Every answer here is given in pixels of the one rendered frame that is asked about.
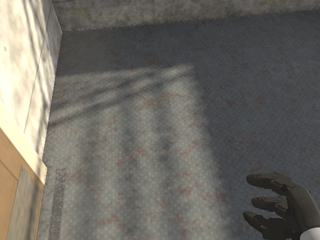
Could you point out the right robot hand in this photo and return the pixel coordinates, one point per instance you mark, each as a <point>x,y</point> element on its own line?
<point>298,210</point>

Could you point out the robot right forearm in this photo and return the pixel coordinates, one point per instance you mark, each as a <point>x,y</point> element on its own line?
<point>311,234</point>

